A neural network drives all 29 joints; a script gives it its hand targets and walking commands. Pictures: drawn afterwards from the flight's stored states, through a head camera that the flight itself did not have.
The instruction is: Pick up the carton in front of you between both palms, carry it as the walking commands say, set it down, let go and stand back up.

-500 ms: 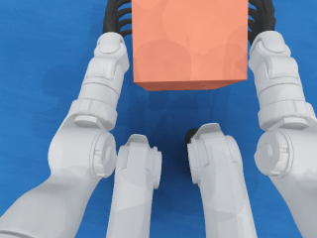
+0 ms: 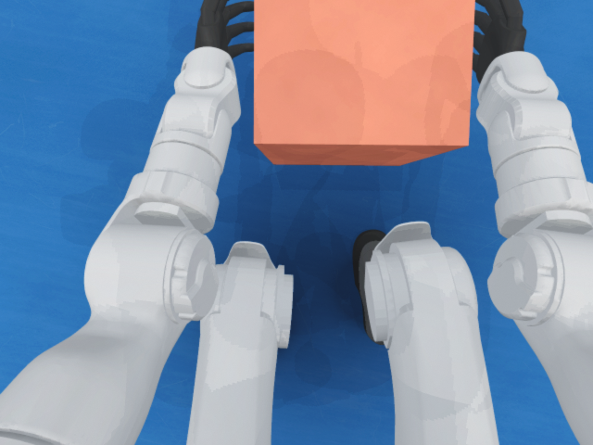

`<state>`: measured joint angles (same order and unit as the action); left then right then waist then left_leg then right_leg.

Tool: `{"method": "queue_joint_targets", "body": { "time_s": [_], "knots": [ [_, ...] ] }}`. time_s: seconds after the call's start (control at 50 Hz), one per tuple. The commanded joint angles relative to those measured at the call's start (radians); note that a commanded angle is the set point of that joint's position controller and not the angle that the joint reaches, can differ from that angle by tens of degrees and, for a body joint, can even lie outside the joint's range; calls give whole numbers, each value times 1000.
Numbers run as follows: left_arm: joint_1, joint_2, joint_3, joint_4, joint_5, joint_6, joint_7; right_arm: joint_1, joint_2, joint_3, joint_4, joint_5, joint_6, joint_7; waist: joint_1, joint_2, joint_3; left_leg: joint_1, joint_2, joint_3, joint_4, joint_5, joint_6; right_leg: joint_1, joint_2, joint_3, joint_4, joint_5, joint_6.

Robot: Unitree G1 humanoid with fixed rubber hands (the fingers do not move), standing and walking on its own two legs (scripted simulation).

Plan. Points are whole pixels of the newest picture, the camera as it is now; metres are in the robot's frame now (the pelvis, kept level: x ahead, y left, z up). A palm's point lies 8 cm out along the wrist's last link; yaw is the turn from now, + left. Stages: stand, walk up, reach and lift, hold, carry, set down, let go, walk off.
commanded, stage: set down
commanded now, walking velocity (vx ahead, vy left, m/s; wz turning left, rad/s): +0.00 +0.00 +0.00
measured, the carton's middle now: (346, 80) +0.50 -0.09 -0.24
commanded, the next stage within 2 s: let go in 1.66 s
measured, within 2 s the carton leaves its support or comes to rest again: rests again in 0.38 s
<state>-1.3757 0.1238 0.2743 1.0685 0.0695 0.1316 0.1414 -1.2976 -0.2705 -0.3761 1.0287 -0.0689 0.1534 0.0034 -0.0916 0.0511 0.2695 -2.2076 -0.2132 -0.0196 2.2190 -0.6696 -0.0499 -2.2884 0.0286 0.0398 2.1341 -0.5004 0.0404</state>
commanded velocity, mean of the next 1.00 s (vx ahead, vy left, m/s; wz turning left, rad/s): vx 0.00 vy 0.00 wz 0.00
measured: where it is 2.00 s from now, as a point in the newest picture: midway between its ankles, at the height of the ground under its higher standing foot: (315, 323)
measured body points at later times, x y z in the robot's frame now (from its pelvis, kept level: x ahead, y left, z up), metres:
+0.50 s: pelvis -0.01 +0.00 -0.01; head +0.36 -0.03 +0.25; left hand +0.54 +0.09 -0.20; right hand +0.48 -0.27 -0.20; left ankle +0.09 +0.11 -0.34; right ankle +0.13 -0.13 -0.34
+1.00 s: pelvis +0.00 -0.01 +0.06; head +0.33 -0.05 +0.37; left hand +0.55 +0.09 -0.07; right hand +0.50 -0.29 -0.07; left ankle +0.09 +0.10 -0.34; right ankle +0.13 -0.13 -0.34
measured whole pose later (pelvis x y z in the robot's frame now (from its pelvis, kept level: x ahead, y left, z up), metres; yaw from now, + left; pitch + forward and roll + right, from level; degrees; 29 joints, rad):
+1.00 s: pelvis +0.00 -0.01 +0.06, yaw -1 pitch +42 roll +2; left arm -1.20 0.22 0.19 0.89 -0.05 0.15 0.14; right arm -1.15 -0.35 -0.25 0.92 0.13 0.10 -0.03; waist -0.08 0.02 0.09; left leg -2.09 -0.09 0.00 1.99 -0.64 -0.03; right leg -2.20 0.03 0.02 1.92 -0.46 -0.01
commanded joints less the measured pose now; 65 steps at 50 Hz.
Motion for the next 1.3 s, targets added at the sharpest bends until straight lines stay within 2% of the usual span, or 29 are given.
{"method": "queue_joint_targets", "body": {
  "time_s": [0.0,0.02,0.04,0.08,0.24,0.3,0.32,0.36,0.4,0.48,0.52,0.64,0.66,0.68,0.72,0.74,0.78,0.8,0.9,0.92,1.0,1.06,1.08,1.1,1.14,1.16,1.18,1.2,1.28],
  "knots": [
    [-439,-770,-211,-9,-29,-9,-216,-521,625,223,-46,11,-25,203,-77,58,-846,181,3,45,-209,218,36,498,62,-56,-126,244,-57],
    [-438,-748,-239,-32,-24,-19,-222,-465,657,216,-52,11,-28,203,-81,68,-839,174,11,46,-212,225,32,516,58,-46,-117,283,-50],
    [-396,-689,-211,-1,1,-13,-216,-483,630,243,-11,27,-22,203,1,38,-798,190,11,38,-222,242,41,502,50,-37,-126,274,-40],
    [-390,-690,-180,11,14,-15,-224,-465,609,198,-7,5,-29,194,-67,44,-796,133,19,34,-234,180,41,467,60,-60,-118,223,-55],
    [-351,-502,-124,35,70,-12,-208,-417,454,117,76,-44,-32,178,-12,55,-697,183,37,22,-244,176,39,423,38,-31,-109,172,-59],
    [-313,-241,-95,-58,24,-44,-153,-306,153,31,91,-57,-83,97,-107,31,-769,184,55,39,-218,170,10,538,27,-52,-110,234,-50],
    [-285,-21,-82,-56,18,-57,-105,-247,-19,-15,92,-41,-102,46,-44,40,-792,223,78,48,-210,185,13,544,-1,-41,-89,238,-30],
    [-250,209,-87,3,-78,-63,-22,-229,-291,-67,155,5,-148,-26,-86,32,-797,312,99,8,-222,192,-4,563,-29,-40,-82,235,-28],
    [-258,257,-119,-31,-104,-74,-1,-223,-268,16,174,101,-173,-45,-59,8,-860,319,110,2,-223,257,-2,542,-26,-25,-95,296,-36],
    [-254,229,-220,-93,-217,-102,-15,-277,-334,79,74,199,-226,-44,-98,34,-1013,312,121,25,-175,294,-8,645,-41,-28,-79,398,-37],
    [-240,251,-245,-122,-249,-101,-12,-303,-324,150,28,271,-219,-33,-39,19,-1088,409,135,28,-171,345,-4,658,-40,-29,-74,411,-33],
    [-184,224,-278,-192,-290,-81,-10,-199,-327,157,-55,294,-193,-30,-78,-19,-1220,412,126,45,-206,256,2,803,-57,-48,-107,392,-14],
    [-158,279,-217,-258,-233,-75,1,-167,-328,179,-72,313,-183,-35,10,6,-1267,435,120,81,-202,291,-11,807,-34,-24,-100,404,-25],
    [-178,271,-228,-322,-247,-66,5,-207,-330,175,-183,328,-171,-39,-60,-5,-1420,468,134,66,-190,290,0,987,-35,-13,-123,484,-27],
    [-188,258,-193,-406,-212,-44,16,-159,-329,129,-197,285,-128,-46,-61,11,-1391,464,121,95,-236,218,-2,946,-11,-41,-170,383,-23],
    [-148,274,-136,-353,-192,-28,25,-201,-309,165,-248,291,-113,-51,11,-44,-1425,484,118,101,-241,198,14,987,-22,-36,-180,354,-24],
    [-130,228,-150,-331,-201,0,31,-142,-299,154,-201,288,-88,-47,-18,-26,-1330,481,117,86,-306,162,15,929,-10,-51,-226,295,-26],
    [-118,246,-131,-374,-165,-6,22,-135,-251,145,-241,237,-83,-52,-52,-111,-1354,396,107,94,-294,181,19,984,-1,-47,-235,341,-30],
    [-79,210,-80,-333,-126,-10,8,-52,-225,107,-196,181,-84,-38,-45,-61,-1187,401,106,87,-383,152,19,821,-6,-59,-336,239,-25],
    [-52,213,-60,-281,-84,-8,2,-110,-226,113,-218,203,-79,-38,34,-34,-1181,400,106,113,-417,132,22,811,4,-53,-369,211,-12],
    [-5,137,-108,-331,-132,1,-13,-20,-169,94,-230,175,-65,-30,-39,-53,-1245,416,86,101,-492,166,27,907,12,-78,-417,298,-20],
    [15,160,-80,-315,-99,2,-12,-2,-159,104,-227,166,-56,-16,-16,-72,-1284,442,87,90,-551,237,23,970,18,-73,-455,385,-12],
    [25,138,-84,-343,-96,3,-12,44,-221,39,-213,133,-65,-12,-61,-24,-1302,444,76,80,-577,238,13,953,19,-83,-464,409,-24],
    [71,128,-70,-325,-106,1,-15,27,-191,84,-281,138,-70,-10,-8,-109,-1285,453,88,93,-577,275,17,933,14,-85,-473,417,-3],
    [90,140,-70,-343,-88,-2,-12,92,-156,74,-286,173,-71,2,-16,-20,-1339,515,88,94,-594,304,17,982,23,-92,-500,457,-7],
    [89,154,-50,-418,-65,-10,-16,55,-228,79,-304,151,-68,-1,38,5,-1348,506,79,124,-601,299,7,1046,15,-51,-536,441,-14],
    [58,184,-68,-376,-97,3,-15,39,-178,65,-332,150,-63,5,-51,-81,-1350,524,92,82,-627,300,20,1054,23,-81,-534,464,2],
    [55,168,-65,-406,-75,11,-6,63,-210,66,-282,154,-49,13,-11,-33,-1390,567,90,97,-657,310,11,1053,26,-82,-551,458,-7],
    [111,158,-82,-443,-88,21,-17,133,-193,40,-354,142,-50,25,-37,-36,-1427,667,86,70,-726,325,17,1111,27,-106,-614,480,-5]
  ]
}}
